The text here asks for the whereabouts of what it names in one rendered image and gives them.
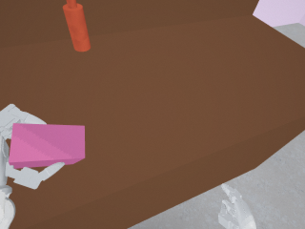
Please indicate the table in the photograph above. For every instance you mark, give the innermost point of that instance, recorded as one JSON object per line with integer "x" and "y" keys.
{"x": 177, "y": 97}

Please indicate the sponge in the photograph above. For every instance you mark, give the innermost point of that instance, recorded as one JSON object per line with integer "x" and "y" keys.
{"x": 41, "y": 145}

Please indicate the robot left hand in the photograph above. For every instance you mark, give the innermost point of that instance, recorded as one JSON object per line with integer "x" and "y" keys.
{"x": 27, "y": 176}

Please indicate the left robot forearm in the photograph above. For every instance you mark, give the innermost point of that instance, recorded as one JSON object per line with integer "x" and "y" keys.
{"x": 7, "y": 207}

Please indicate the robot right hand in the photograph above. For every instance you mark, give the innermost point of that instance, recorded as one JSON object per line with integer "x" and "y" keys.
{"x": 240, "y": 215}

